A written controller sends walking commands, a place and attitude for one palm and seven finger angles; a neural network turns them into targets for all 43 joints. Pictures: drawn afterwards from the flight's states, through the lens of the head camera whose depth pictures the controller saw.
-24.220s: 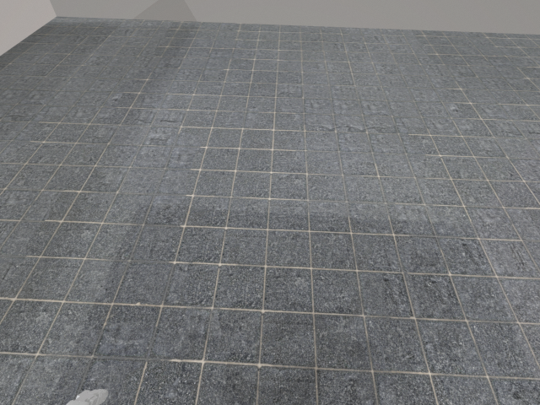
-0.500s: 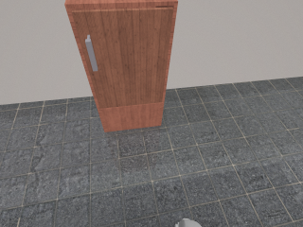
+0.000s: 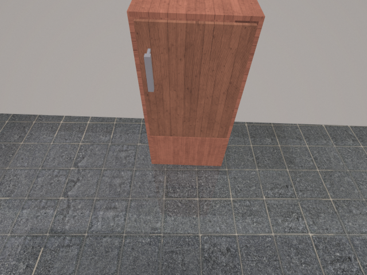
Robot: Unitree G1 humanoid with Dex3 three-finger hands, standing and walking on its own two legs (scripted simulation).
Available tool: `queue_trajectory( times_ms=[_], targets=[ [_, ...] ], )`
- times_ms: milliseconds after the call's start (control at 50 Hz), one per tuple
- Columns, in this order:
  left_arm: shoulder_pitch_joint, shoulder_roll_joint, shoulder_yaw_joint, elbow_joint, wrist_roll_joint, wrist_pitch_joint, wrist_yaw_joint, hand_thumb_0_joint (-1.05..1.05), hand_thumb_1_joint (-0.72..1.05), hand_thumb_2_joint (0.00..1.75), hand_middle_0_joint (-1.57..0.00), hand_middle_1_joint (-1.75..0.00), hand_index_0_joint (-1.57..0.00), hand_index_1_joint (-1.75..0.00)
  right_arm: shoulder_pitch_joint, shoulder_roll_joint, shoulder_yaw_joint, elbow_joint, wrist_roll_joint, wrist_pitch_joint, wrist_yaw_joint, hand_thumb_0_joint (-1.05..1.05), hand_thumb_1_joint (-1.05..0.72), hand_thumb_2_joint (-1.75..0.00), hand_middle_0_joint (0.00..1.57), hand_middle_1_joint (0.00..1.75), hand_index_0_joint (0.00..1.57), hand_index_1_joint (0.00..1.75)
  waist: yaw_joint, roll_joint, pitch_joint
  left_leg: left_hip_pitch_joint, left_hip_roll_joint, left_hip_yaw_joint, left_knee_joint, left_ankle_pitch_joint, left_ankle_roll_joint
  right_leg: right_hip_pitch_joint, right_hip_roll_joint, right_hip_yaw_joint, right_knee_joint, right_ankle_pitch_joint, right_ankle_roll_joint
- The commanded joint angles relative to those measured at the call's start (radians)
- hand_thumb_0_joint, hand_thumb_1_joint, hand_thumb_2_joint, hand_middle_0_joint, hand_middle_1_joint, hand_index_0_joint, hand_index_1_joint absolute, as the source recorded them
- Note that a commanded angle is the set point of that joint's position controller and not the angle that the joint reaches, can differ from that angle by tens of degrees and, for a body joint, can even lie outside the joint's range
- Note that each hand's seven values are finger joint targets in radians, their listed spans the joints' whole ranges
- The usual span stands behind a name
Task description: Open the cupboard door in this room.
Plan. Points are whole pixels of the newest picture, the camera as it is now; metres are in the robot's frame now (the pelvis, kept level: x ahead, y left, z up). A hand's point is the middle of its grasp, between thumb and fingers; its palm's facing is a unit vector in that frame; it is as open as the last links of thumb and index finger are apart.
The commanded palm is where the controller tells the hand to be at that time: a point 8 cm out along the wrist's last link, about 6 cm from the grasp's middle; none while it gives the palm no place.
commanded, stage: take the last steps up to it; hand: left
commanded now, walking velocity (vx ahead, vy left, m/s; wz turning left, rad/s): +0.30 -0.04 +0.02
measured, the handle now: (150, 70) +0.79 +0.19 -0.02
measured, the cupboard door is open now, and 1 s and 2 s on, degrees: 0 0 0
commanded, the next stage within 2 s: come to a stop and stand still in 0.70 s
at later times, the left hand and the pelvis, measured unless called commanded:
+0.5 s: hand (135, 256) +0.19 +0.14 -0.17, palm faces +0.02 -0.98 -0.21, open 7.4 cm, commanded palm none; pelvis +0.12 -0.04 -0.01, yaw +0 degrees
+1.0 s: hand (131, 241) +0.22 +0.16 -0.18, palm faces +0.07 -0.99 -0.14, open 7.4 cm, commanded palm none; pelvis +0.25 -0.01 +0.01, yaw +0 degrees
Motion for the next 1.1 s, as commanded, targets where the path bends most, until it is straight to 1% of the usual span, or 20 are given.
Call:
queue_trajectory(
  times_ms=[0, 20, 60, 140, 300, 360, 380, 400, 420, 440, 460, 500, 560, 720, 780, 820, 840, 920, 960, 1080],
  targets=[
    [-0.043, 0.048, 0.003, -0.089, 0.001, -0.004, -0.023, 0.00, 0.90, 0.90, -0.20, -0.30, -0.20, -0.30, 0.241, -0.198, -0.036, 0.006, -0.015, -0.028, -0.008, 0.00, -0.90, -0.90, 0.20, 0.30, 0.20, 0.30, -0.106, 0.298, -0.025, 0.253, 0.338, -0.465, -0.381, -0.159, 0.185, -0.375, 0.046, 0.017, 0.241, -0.284, 0.015],
    [-0.109, 0.066, 0.008, -0.101, 0.010, 0.001, -0.020, 0.00, 0.90, 0.90, -0.20, -0.30, -0.20, -0.30, 0.252, -0.193, -0.038, 0.011, -0.016, -0.030, -0.015, 0.00, -0.90, -0.90, 0.20, 0.30, 0.20, 0.30, -0.125, 0.297, 0.045, 0.199, 0.362, -0.502, -0.422, -0.178, 0.225, -0.426, 0.020, 0.092, 0.386, -0.275, 0.000],
    [-0.106, 0.079, 0.013, -0.082, 0.008, -0.010, -0.037, 0.00, 0.90, 0.90, -0.20, -0.30, -0.20, -0.30, 0.188, -0.142, -0.022, -0.005, -0.011, -0.039, -0.020, 0.00, -0.90, -0.90, 0.20, 0.30, 0.20, 0.30, -0.082, 0.176, 0.094, 0.142, 0.322, -0.415, -0.413, -0.102, 0.222, -0.442, -0.021, 0.156, 0.475, -0.149, -0.008],
    [-0.013, 0.056, 0.006, -0.038, 0.007, -0.005, -0.046, 0.00, 0.90, 0.90, -0.20, -0.30, -0.20, -0.30, 0.155, -0.121, -0.018, -0.012, -0.003, -0.061, -0.022, 0.00, -0.90, -0.90, 0.20, 0.30, 0.20, 0.30, -0.036, 0.129, 0.039, 0.152, 0.228, -0.200, -0.396, 0.115, 0.184, -0.369, -0.021, 0.132, 0.435, -0.012, 0.019],
    [-0.089, 0.032, 0.007, -0.068, 0.002, -0.011, -0.050, 0.00, 0.90, 0.90, -0.20, -0.30, -0.20, -0.30, 0.198, -0.116, -0.032, 0.024, -0.009, -0.064, -0.023, 0.00, -0.90, -0.90, 0.20, 0.30, 0.20, 0.30, -0.048, 0.136, 0.061, 0.127, 0.238, -0.129, -0.340, 0.245, 0.178, -0.247, -0.010, 0.081, 0.127, 0.026, 0.022],
    [0.045, 0.049, 0.019, -0.021, 0.004, -0.024, -0.048, 0.00, 0.90, 0.90, -0.20, -0.30, -0.20, -0.30, 0.169, -0.108, -0.032, 0.033, -0.009, -0.058, -0.023, 0.00, -0.90, -0.90, 0.20, 0.30, 0.20, 0.30, 0.018, 0.081, 0.014, 0.032, 0.187, -0.093, -0.191, 0.208, 0.127, 0.014, 0.044, 0.035, -0.031, 0.122, 0.003],
    [0.148, 0.084, 0.029, 0.014, 0.008, -0.033, -0.042, 0.00, 0.90, 0.90, -0.20, -0.30, -0.20, -0.30, 0.168, -0.087, -0.027, 0.034, -0.003, -0.061, -0.020, 0.00, -0.90, -0.90, 0.20, 0.30, 0.20, 0.30, 0.065, 0.009, -0.027, -0.044, 0.131, -0.038, -0.039, 0.201, 0.094, 0.175, 0.021, 0.073, -0.084, 0.125, -0.012],
    [0.271, 0.172, 0.047, 0.049, 0.015, -0.046, -0.030, 0.00, 0.90, 0.90, -0.20, -0.30, -0.20, -0.30, 0.183, -0.026, -0.016, 0.021, 0.006, -0.066, -0.012, 0.00, -0.90, -0.90, 0.20, 0.30, 0.20, 0.30, 0.109, -0.218, -0.108, -0.216, 0.034, 0.051, 0.233, 0.042, 0.050, 0.356, -0.178, 0.322, -0.163, 0.062, -0.081],
    [0.355, 0.236, 0.055, 0.062, 0.002, -0.047, -0.020, 0.00, 0.90, 0.90, -0.20, -0.30, -0.20, -0.30, 0.143, -0.009, -0.006, -0.024, 0.012, -0.061, -0.008, 0.00, -0.90, -0.90, 0.20, 0.30, 0.20, 0.30, 0.126, -0.324, -0.126, -0.351, -0.033, 0.031, 0.485, -0.281, 0.042, 0.382, -0.350, 0.587, -0.295, 0.100, -0.172],
    [0.304, 0.225, 0.055, 0.056, -0.004, -0.050, -0.014, 0.00, 0.90, 0.90, -0.20, -0.30, -0.20, -0.30, 0.098, -0.028, -0.011, -0.030, 0.010, -0.051, -0.009, 0.00, -0.90, -0.90, 0.20, 0.30, 0.20, 0.30, 0.120, -0.340, -0.115, -0.368, 0.008, -0.069, 0.617, -0.238, 0.051, 0.284, -0.353, 0.626, -0.340, 0.037, -0.195],
    [0.217, 0.174, 0.045, 0.033, -0.005, -0.044, -0.009, 0.00, 0.90, 0.90, -0.20, -0.30, -0.20, -0.30, 0.078, -0.037, -0.020, -0.029, 0.010, -0.048, -0.006, 0.00, -0.90, -0.90, 0.20, 0.30, 0.20, 0.30, 0.083, -0.231, -0.045, -0.386, 0.043, -0.083, 0.680, -0.158, 0.057, 0.201, -0.340, 0.572, -0.367, -0.106, -0.205],
    [0.095, 0.098, 0.026, -0.011, 0.000, -0.047, -0.002, 0.00, 0.90, 0.90, -0.20, -0.30, -0.20, -0.30, 0.076, -0.013, -0.017, -0.011, -0.002, -0.042, 0.004, 0.00, -0.90, -0.90, 0.20, 0.30, 0.20, 0.30, 0.027, -0.081, -0.005, -0.324, 0.086, -0.073, 0.620, -0.014, 0.043, 0.050, -0.258, 0.376, -0.363, -0.035, -0.164],
    [0.064, 0.066, 0.015, -0.011, 0.007, -0.058, -0.001, 0.00, 0.90, 0.90, -0.20, -0.30, -0.20, -0.30, 0.136, 0.024, -0.013, 0.010, -0.006, -0.022, 0.010, 0.00, -0.90, -0.90, 0.20, 0.30, 0.20, 0.30, -0.018, -0.119, -0.016, -0.222, 0.077, -0.027, 0.463, 0.025, 0.017, -0.015, -0.198, 0.218, -0.369, 0.128, -0.148],
    [0.097, 0.113, 0.021, 0.025, 0.005, -0.057, -0.008, 0.00, 0.90, 0.90, -0.20, -0.30, -0.20, -0.30, 0.016, 0.009, 0.000, -0.043, 0.001, -0.040, 0.017, 0.00, -0.90, -0.90, 0.20, 0.30, 0.20, 0.30, 0.002, -0.119, -0.008, -0.128, 0.039, 0.029, 0.094, 0.078, 0.009, 0.048, -0.188, 0.174, -0.323, 0.216, -0.160],
    [0.080, 0.083, 0.014, 0.030, -0.002, -0.041, -0.006, 0.00, 0.90, 0.90, -0.20, -0.30, -0.20, -0.30, 0.109, -0.023, 0.001, -0.008, -0.002, -0.059, 0.008, 0.00, -0.90, -0.90, 0.20, 0.30, 0.20, 0.30, -0.046, -0.015, -0.028, 0.133, 0.032, 0.034, -0.110, 0.192, 0.009, -0.065, -0.116, 0.119, -0.179, 0.122, -0.099],
    [0.130, -0.001, -0.007, 0.020, -0.009, -0.032, -0.007, 0.00, 0.90, 0.90, -0.20, -0.30, -0.20, -0.30, 0.201, -0.143, -0.014, 0.009, -0.007, -0.062, -0.013, 0.00, -0.90, -0.90, 0.20, 0.30, 0.20, 0.30, -0.059, 0.253, -0.104, 0.275, 0.317, -0.287, -0.210, 0.564, 0.140, -0.191, 0.035, 0.030, 0.091, -0.126, 0.000],
    [0.125, 0.002, -0.015, 0.034, -0.009, -0.018, 0.005, 0.00, 0.90, 0.90, -0.20, -0.30, -0.20, -0.30, 0.168, -0.135, -0.008, 0.021, -0.003, -0.051, -0.028, 0.00, -0.90, -0.90, 0.20, 0.30, 0.20, 0.30, -0.054, 0.301, -0.116, 0.226, 0.346, -0.305, -0.266, 0.665, 0.174, -0.159, 0.037, 0.089, 0.202, -0.300, 0.013],
    [0.120, 0.023, -0.010, 0.065, -0.008, 0.008, 0.009, 0.00, 0.90, 0.90, -0.20, -0.30, -0.20, -0.30, 0.055, -0.097, 0.001, 0.010, 0.005, -0.043, -0.054, 0.00, -0.90, -0.90, 0.20, 0.30, 0.20, 0.30, -0.019, 0.130, -0.081, 0.202, 0.300, -0.166, -0.210, 1.001, 0.191, -0.154, -0.001, 0.168, 0.292, -0.183, 0.023],
    [0.104, 0.042, 0.005, 0.044, -0.004, 0.025, 0.008, 0.00, 0.90, 0.90, -0.20, -0.30, -0.20, -0.30, 0.060, -0.111, -0.019, 0.008, 0.006, -0.034, -0.060, 0.00, -0.90, -0.90, 0.20, 0.30, 0.20, 0.30, -0.024, 0.073, -0.094, 0.217, 0.315, -0.144, -0.204, 1.025, 0.200, -0.187, 0.011, 0.171, 0.348, -0.152, 0.027],
    [0.059, 0.052, 0.033, -0.035, 0.005, 0.058, 0.003, 0.00, 0.90, 0.90, -0.20, -0.30, -0.20, -0.30, 0.021, -0.128, -0.041, -0.028, -0.002, -0.016, -0.055, 0.00, -0.90, -0.90, 0.20, 0.30, 0.20, 0.30, -0.017, 0.134, -0.109, 0.177, 0.303, -0.081, -0.196, 0.888, 0.204, -0.271, 0.037, 0.202, 0.497, -0.114, 0.036]
  ],
)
